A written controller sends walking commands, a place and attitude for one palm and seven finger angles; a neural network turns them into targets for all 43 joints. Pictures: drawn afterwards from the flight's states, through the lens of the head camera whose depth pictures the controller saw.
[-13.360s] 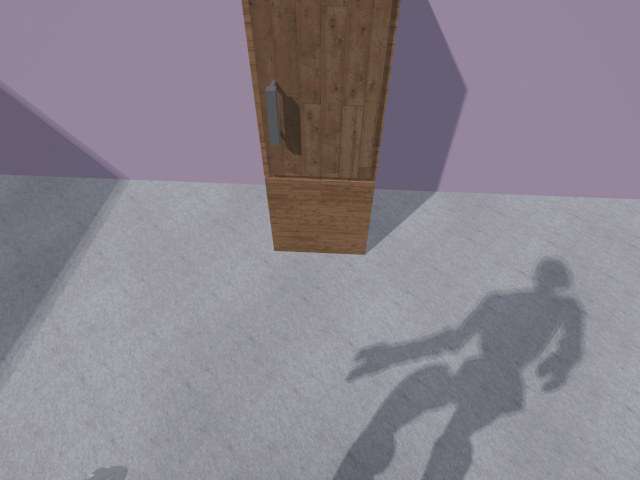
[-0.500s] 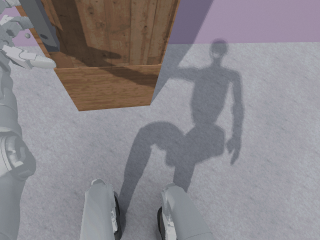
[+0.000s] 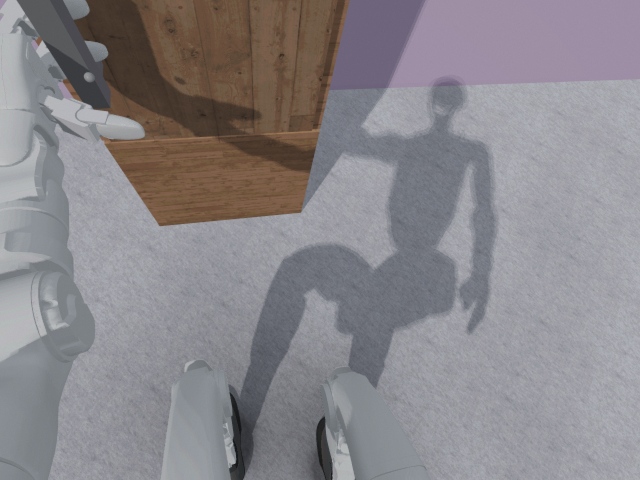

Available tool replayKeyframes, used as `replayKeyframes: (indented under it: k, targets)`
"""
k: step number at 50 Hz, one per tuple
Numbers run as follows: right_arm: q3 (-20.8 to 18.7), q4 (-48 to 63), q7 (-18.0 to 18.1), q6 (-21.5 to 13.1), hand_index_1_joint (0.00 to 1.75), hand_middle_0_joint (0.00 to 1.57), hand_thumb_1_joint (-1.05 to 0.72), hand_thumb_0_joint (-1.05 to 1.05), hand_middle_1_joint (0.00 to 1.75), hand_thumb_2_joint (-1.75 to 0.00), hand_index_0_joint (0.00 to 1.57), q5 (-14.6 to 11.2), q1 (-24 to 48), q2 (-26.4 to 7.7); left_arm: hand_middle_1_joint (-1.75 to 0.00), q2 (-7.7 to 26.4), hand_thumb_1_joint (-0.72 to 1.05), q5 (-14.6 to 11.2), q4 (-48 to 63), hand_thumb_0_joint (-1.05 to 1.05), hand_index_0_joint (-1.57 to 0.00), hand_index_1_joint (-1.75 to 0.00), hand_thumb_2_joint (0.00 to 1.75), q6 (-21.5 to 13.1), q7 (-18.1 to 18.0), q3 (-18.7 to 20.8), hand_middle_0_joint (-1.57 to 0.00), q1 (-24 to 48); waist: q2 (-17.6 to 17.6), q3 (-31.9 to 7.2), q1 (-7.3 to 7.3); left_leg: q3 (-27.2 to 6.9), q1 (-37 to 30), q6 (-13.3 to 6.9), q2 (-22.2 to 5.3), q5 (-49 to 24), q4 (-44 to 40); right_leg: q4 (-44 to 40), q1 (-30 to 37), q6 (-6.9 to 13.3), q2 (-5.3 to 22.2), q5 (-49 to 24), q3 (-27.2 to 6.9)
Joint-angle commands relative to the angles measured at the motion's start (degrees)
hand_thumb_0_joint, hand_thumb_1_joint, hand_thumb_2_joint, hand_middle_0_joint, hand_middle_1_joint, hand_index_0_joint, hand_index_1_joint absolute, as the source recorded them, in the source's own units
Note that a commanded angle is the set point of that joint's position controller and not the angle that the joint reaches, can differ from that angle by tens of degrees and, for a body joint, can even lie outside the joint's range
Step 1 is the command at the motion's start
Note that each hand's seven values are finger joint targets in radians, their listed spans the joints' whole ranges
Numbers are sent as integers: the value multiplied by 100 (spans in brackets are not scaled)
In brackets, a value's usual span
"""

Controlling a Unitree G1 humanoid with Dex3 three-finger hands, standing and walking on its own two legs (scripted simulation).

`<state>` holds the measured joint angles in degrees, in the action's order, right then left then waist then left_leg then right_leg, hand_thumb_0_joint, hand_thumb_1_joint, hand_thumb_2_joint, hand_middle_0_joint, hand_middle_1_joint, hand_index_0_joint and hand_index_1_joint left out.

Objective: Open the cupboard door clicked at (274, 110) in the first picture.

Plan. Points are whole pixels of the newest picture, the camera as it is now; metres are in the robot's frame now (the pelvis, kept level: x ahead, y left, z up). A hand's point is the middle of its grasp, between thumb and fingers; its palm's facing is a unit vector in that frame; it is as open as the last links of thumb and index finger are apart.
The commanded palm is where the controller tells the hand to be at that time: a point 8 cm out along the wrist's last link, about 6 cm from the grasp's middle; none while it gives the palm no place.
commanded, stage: slide the fingers in behind the handle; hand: left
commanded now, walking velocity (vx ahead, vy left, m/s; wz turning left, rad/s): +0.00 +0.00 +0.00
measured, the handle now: (68, 29) +0.61 +0.23 +0.07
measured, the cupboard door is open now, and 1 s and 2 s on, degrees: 0 1 18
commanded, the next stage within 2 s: close the thumb around the handle in 0.58 s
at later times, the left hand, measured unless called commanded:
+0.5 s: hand (94, 78) +0.55 +0.20 +0.06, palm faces +0.09 -1.00 -0.02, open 14.1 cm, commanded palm +0.54 +0.22 +0.06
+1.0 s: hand (92, 79) +0.55 +0.20 +0.06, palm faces +0.08 -1.00 -0.02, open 11.2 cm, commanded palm +0.53 +0.22 +0.06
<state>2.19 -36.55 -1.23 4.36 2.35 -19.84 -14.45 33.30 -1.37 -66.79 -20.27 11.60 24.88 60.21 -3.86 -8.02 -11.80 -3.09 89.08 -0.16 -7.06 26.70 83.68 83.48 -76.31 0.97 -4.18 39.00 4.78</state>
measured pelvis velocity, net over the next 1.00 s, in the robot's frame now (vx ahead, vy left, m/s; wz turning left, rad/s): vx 0.01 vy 0.01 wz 0.01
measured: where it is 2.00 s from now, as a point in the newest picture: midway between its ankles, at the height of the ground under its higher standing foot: (284, 468)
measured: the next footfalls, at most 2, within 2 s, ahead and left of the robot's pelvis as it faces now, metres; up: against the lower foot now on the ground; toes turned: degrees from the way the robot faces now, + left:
none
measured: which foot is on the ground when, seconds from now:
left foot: down 0.00-1.00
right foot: down 0.00-1.00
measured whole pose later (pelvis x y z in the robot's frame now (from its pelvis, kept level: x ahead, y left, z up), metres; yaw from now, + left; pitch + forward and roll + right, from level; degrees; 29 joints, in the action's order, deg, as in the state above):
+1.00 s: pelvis +0.01 +0.01 +0.01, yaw +1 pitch +31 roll -7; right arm 1.4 -37.5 -2.4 4.5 3.0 -19.6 -13.9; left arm 29.4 -1.8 -67.6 -23.7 8.6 22.5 58.3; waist -4.0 -8.9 -11.2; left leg -3.0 86.7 -0.5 -6.2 27.1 82.4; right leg 81.6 -73.5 0.5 -3.6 39.2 4.7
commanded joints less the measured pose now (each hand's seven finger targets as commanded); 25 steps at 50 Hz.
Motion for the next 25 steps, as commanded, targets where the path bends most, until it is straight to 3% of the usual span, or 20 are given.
replayKeyframes:
  k: [1,7,9,12,14,17,20,21,23,25]
  targets:
    - [-385,106,94,-54,30,20,-90,0,30,-90,20,10,-1220,-1093,-120,1325,-50,-66,1319,0,-30,-120,30,-418,-80,7,-30,2677,-882,-3396,-159,-238,-3957,-271,238,-1593,-467,-1367,297,40,-103,-1934,-192]
    - [-400,33,73,-98,30,20,-90,0,30,-90,20,32,-1277,-1074,-120,1186,-50,-65,1304,0,-30,-120,30,-489,-118,-84,-30,2737,-917,-3440,-200,-230,-4024,-285,251,-1727,-430,-1363,333,48,-105,-2108,-217]
    - [-415,43,61,-83,30,20,-90,0,30,-90,20,29,-1272,-1078,-120,1303,-50,-73,1356,0,-30,-120,30,-493,-104,32,-30,2543,-983,-3577,-74,-202,-4079,-261,256,-1875,-444,-1356,499,60,-101,-2263,-216]
    - [-426,33,29,-83,30,20,-90,0,30,-90,20,27,-1254,-1039,-120,864,-50,-94,1427,0,-30,-120,30,-512,-94,-282,-30,2614,-1130,-3459,-151,-256,-4306,-249,262,-1905,-488,-1357,236,79,-98,-2180,-172]
    - [-440,12,33,-70,30,20,-90,0,30,-90,20,28,-1268,-1076,-120,1085,-50,-108,1417,0,-30,-120,30,-516,-128,-107,-30,2548,-1012,-3515,-108,-250,-4281,-245,259,-1931,-496,-1384,370,72,-99,-2240,-180]
    - [-455,11,5,-83,30,20,-90,0,30,-90,20,41,-1267,-1037,-120,772,-50,-108,1547,0,-30,-120,30,-574,-138,-315,-30,2547,-1123,-3566,-124,-272,-4474,-237,273,-2072,-536,-1373,324,86,-93,-2324,-164]
    - [-463,2,12,-61,30,20,-90,0,30,-90,20,33,-1246,-1065,-120,911,-50,-111,1451,0,-30,-120,30,-588,-179,-175,-30,2401,-918,-3488,-103,-239,-4342,-236,279,-1978,-545,-1429,425,71,-89,-2302,-179]
    - [-454,-7,8,-69,30,20,-90,0,30,-90,20,30,-1235,-1042,-120,754,-50,-130,1448,0,-30,-120,30,-583,-178,-325,-30,2527,-891,-3385,-187,-219,-4267,-258,290,-1899,-552,-1474,434,52,-96,-2299,-196]
    - [-468,-13,14,-74,30,20,-90,0,30,-90,20,45,-1248,-1066,-120,873,-50,-102,1535,0,-30,-120,30,-660,-197,-227,-30,2599,-1068,-3531,-138,-246,-4466,-234,284,-2050,-550,-1414,349,77,-81,-2335,-177]
    - [-458,-8,-8,-73,30,20,-90,0,30,-90,20,48,-1227,-1051,-120,817,-50,-115,1404,0,-30,-120,30,-659,-191,-238,-30,2482,-971,-3434,-125,-244,-4380,-234,290,-1987,-552,-1429,380,76,-94,-2286,-165]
